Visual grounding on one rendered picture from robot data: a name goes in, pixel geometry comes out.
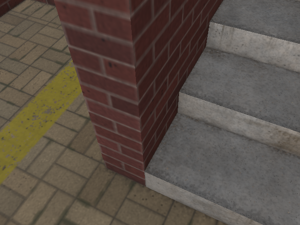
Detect stairs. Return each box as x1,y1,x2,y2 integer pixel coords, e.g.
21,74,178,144
144,0,300,225

